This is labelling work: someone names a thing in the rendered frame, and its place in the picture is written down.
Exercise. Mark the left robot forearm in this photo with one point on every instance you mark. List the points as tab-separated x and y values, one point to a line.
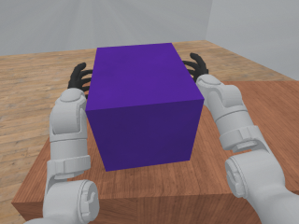
68	133

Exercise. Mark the left robot upper arm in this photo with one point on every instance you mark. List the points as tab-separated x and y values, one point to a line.
70	202

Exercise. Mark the carton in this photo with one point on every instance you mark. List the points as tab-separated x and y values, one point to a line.
143	106

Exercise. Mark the right robot upper arm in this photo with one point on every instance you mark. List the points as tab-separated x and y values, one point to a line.
255	176

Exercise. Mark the right robot forearm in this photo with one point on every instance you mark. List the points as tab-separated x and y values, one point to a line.
237	131

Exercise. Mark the pedestal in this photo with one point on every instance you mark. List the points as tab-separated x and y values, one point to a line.
184	192

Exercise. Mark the left robot hand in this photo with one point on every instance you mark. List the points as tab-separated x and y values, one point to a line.
76	79

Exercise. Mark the right robot hand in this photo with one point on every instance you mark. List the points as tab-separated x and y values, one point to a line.
199	66

